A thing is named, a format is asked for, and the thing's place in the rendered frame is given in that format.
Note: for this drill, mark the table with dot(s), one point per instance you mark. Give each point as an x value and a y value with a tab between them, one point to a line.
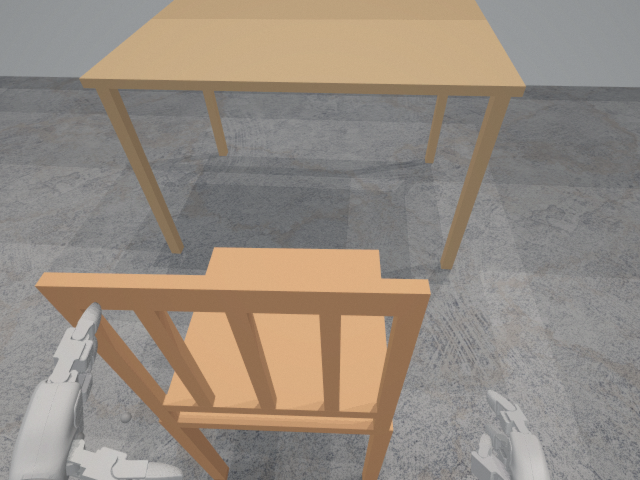
404	47

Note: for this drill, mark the left robot hand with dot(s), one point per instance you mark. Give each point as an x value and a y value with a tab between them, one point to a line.
45	447

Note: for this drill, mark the chair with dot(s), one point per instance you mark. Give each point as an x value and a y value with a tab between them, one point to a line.
280	340

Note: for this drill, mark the right robot hand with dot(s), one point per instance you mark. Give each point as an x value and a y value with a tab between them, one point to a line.
520	456

